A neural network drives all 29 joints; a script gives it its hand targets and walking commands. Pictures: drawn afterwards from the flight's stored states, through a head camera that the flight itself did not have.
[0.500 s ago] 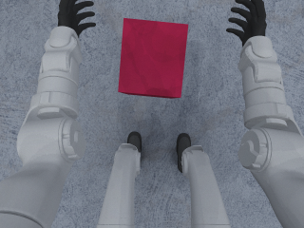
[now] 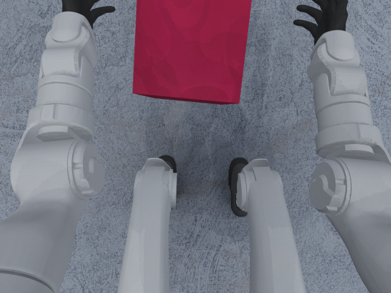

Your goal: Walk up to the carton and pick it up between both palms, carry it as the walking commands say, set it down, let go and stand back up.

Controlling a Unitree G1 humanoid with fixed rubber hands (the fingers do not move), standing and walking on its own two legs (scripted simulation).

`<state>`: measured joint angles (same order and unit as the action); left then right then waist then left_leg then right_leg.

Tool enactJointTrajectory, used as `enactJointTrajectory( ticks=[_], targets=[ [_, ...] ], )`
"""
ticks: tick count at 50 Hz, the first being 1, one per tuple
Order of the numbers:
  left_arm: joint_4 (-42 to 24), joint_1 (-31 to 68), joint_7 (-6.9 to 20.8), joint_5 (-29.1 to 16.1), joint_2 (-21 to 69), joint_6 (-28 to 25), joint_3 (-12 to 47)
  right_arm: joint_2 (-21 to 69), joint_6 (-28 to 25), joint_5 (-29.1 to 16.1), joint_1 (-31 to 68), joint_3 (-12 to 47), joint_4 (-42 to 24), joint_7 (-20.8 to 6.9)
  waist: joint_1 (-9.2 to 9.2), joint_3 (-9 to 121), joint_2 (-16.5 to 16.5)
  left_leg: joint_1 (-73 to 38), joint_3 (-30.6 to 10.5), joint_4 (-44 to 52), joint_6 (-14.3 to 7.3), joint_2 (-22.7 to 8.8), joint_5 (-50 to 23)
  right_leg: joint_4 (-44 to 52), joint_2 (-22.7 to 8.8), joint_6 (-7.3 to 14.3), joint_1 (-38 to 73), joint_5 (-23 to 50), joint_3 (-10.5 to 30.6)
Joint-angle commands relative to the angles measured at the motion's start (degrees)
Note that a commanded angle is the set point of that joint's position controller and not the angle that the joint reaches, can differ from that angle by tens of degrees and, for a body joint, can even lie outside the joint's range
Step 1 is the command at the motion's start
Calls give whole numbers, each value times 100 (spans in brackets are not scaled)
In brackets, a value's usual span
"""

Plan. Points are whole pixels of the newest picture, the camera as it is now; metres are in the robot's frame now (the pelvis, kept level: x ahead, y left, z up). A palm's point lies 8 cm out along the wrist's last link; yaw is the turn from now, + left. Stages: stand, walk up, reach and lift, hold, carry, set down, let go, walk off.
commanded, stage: reach and lift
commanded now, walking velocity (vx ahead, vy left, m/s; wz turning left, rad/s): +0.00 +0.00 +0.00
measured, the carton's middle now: (191, 50) +0.54 +0.04 -0.39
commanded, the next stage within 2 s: none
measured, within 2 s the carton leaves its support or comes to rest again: neither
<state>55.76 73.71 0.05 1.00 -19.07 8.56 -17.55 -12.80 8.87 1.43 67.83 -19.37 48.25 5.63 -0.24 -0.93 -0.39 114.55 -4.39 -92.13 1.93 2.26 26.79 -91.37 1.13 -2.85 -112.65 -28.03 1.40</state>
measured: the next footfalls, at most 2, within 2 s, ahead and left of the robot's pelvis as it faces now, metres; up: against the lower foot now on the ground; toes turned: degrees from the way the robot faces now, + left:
none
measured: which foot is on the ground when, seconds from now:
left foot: down 0.00-1.00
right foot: down 0.00-1.00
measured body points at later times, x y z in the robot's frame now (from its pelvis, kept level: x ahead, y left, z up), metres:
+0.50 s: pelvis -0.04 +0.00 -0.12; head +0.34 +0.03 +0.11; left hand +0.54 +0.22 -0.29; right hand +0.53 -0.16 -0.29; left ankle +0.09 +0.13 -0.50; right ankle +0.09 -0.14 -0.50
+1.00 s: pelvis -0.03 +0.00 -0.15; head +0.35 +0.02 +0.07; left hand +0.54 +0.22 -0.33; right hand +0.54 -0.17 -0.34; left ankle +0.09 +0.13 -0.50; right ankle +0.09 -0.13 -0.50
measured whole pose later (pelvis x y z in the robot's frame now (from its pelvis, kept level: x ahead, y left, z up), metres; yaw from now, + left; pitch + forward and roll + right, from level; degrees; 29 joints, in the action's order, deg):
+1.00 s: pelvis -0.03 +0.00 -0.15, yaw +0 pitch +32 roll -2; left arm 67.5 90.8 -4.8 -13.8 -26.8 4.8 -3.9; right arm -20.6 4.9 -13.3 86.4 -5.9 61.9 8.1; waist 0.3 -29.9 0.4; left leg 124.1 -3.2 -124.8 1.9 2.1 32.7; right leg -124.3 2.4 -4.2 -122.2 -34.3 2.3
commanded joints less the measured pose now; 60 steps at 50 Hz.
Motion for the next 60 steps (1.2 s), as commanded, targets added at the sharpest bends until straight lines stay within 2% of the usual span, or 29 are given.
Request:
enactJointTrajectory(
  ticks=[1, 3, 4, 6, 7, 8, 11, 12, 14, 15, 18, 22, 23, 24, 25, 28, 29, 30, 34, 39, 42, 44, 51, 52, 53, 55, 58, 59, 60],
  targets=[
    [-526, 1290, -114, -240, -898, -152, 95, -894, -112, -231, 1481, 255, -707, 102, 91, 7200, -306, -3312, 934, 149, 54, 306, -1687, 69, 383, -95, 3549, 1753, -600],
    [-914, 1861, -155, -406, -1147, -121, 138, -851, -62, -318, 1731, 364, -781, 162, -33, 7409, 145, -3058, 1041, -54, 63, 273, -1434, -114, 299, -84, 4076, 1900, -585],
    [-1120, 1845, -188, -497, -1170, -130, 404, -842, -71, -411, 1974, 320, -1217, 214, -59, 8003, 20, -3407, 908, -174, 4, 281, -1641, -373, 286, -152, 4191, 2060, -686],
    [-830, 2141, -333, -660, -1209, -63, 534, -1109, 6, -580, 2050, 419, -605, 268, -31, 7927, -232, -3569, 946, -474, 40, 199, -1490, -508, 238, -52, 3724, 1641, -625],
    [-1442, 2280, -385, -705, -1407, -61, 520, -999, 23, -820, 2335, 717, -1303, 297, 122, 8534, -59, -3928, 924, -466, -26, 261, -1803, -632, 268, -75, 4141, 1969, -708],
    [-1174, 2576, -434, -824, -1561, 28, 624, -1290, 59, -870, 2564, 660, -1072, 356, -83, 8742, -130, -3991, 842, -728, 8, 187, -1763, -765, 231, -62, 3995, 2037, -635],
    [-1482, 3062, -605, -1149, -1697, 258, 789, -1679, 222, -1129, 3147, 783, -1353, 499, -25, 9487, -51, -4799, 782, -1061, -5, 95, -2219, -1253, 205, -62, 4601, 2349, -723],
    [-1815, 3141, -628, -1211, -1517, 185, 856, -1622, 150, -1265, 3393, 703, -1806, 528, -212, 9542, -202, -4854, 792, -1250, 7, 88, -2597, -1290, 257, -79, 4419, 2710, -658],
    [-1742, 3319, -654, -1201, -1671, 170, 798, -1657, 138, -1262, 3515, 749, -1521, 522, 50, 9028, -19, -4531, 706, -1281, 24, 36, -2241, -1374, 255, -43, 3910, 2311, -640],
    [-617, 3290, -620, -1157, -1741, 187, 731, -1704, 179, -1106, 3395, 642, -585, 480, 78, 7906, -98, -4083, 749, -1320, 7, -21, -1614, -1258, 163, 15, 3235, 1492, -586],
    [-247, 3388, -530, -1187, -1380, 129, 1030, -1793, 99, -978, 3320, 435, 158, 352, -259, 6809, -433, -3733, 666, -1299, 56, -38, -1023, -1500, 170, 80, 2390, 878, -789],
    [471, 3345, -425, -1023, -1432, -62, 1077, -1646, -121, -962, 3419, 506, 755, 214, -30, 5720, -397, -3075, 645, -1548, 68, -96, -722, -1794, 71, 45, 1960, 605, -653],
    [958, 3490, -398, -1086, -1534, -74, 1042, -1529, -138, -913, 3470, 562, 1113, 180, -278, 5330, -151, -2871, 578, -1629, 60, -88, -403, -1827, 59, 42, 1902, 427, -659],
    [364, 3428, -396, -1161, -1289, -179, 1176, -1572, -248, -1010, 3573, 592, 519, 162, -156, 5605, -390, -3060, 594, -1691, 53, -20, -859, -1975, 133, 41, 1894, 727, -713],
    [582, 3680, -410, -1164, -1349, -219, 1225, -1769, -321, -948, 3728, 510, 872, 142, -225, 5530, -460, -2934, 617, -1840, 76, -77, -868, -2073, 79, 69, 1922, 795, -664],
    [861, 3629, -456, -1144, -1754, -299, 1102, -1788, -360, -1008, 3459, 648, 1237, 149, -195, 5350, -245, -2904, 591, -2003, 94, -84, -792, -2189, 72, 24, 1901, 689, -673],
    [264, 3696, -480, -1309, -1475, -372, 1350, -1778, -436, -1137, 3509, 702, 924, 134, -275, 5666, -465, -3136, 600, -1962, 131, -57, -1085, -2320, 131, 49, 1870, 915, -701],
    [813, 3548, -460, -1240, -1501, -373, 1230, -1657, -469, -1212, 3577, 911, 1112, 125, -222, 5539, -283, -2947, 576, -2087, 74, -95, -1097, -2278, 92, 19, 1856, 982, -696],
    [352, 3568, -506, -1449, -1611, -455, 1232, -1771, -569, -1375, 3779, 1153, 586, 208, 20, 6270, 45, -3033, 736, -2372, 57, -48, -1539, -2419, 59, -19, 2490, 1451, -600],
    [-58, 3596, -540, -1565, -1640, -538, 1274, -1773, -570, -1598, 3795, 1246, 292, 249, -14, 6284, -180, -2993, 712, -2357, -9, -92, -1604, -2598, 101, -49, 2269, 1583, -674],
    [731, 3106, -456, -1514, -1561, -492, 1332, -1486, -496, -1568, 3461, 1288, 722, 234, 70, 6059, -107, -2839, 665, -2409, -57, -97, -1450, -2560, 109, -83, 2272, 1504, -553],
    [207, 3352, -476, -1432, -1625, -541, 1263, -1619, -546, -1479, 3499, 1213, 394, 253, 31, 6189, -149, -2794, 629, -2461, -40, -95, -1579, -2518, 112, -38, 2378, 1721, -459],
    [650, 3274, -475, -1475, -1560, -560, 1251, -1402, -554, -1396, 3381, 1240, 791, 271, -101, 5854, -12, -2677, 626, -2351, -44, -97, -1552, -2416, 157, -23, 2293, 1752, -500],
    [527, 3156, -467, -1424, -1428, -551, 1288, -1422, -544, -1470, 3321, 1278, 875, 267, 102, 5751, -218, -2560, 688, -2302, 17, -50, -1424, -2505, 155, 1, 2310, 1657, -502],
    [594, 3231, -490, -1444, -1453, -570, 1311, -1397, -560, -1351, 3341, 1183, 828, 279, -136, 5764, -58, -2636, 615, -2252, -57, -59, -1372, -2516, 187, -22, 2213, 1577, -600],
    [640, 3361, -493, -1377, -1434, -547, 1314, -1421, -561, -1453, 3476, 1233, 919, 251, 34, 5595, -325, -2687, 674, -2240, -11, -83, -1324, -2414, 173, 14, 2055, 1398, -559],
    [400, 3517, -498, -1468, -1320, -512, 1449, -1375, -559, -1438, 3753, 1222, 643, 282, -24, 5752, -219, -2732, 674, -2213, -25, -62, -1183, -2384, 209, 63, 2262, 1310, -531],
    [542, 3686, -519, -1527, -1370, -521, 1459, -1527, -550, -1310, 3679, 1149, 793, 310, -181, 5680, -122, -2697, 621, -2254, -19, -72, -1192, -2412, 176, 13, 2253, 1404, -557],
    [814, 3506, -486, -1551, -1180, -472, 1501, -1478, -478, -1278, 3549, 1149, 1331, 277, -52, 5242, -249, -2579, 684, -2170, 28, -47, -1025, -2371, 171, 39, 2111, 1155, -530]
  ],
)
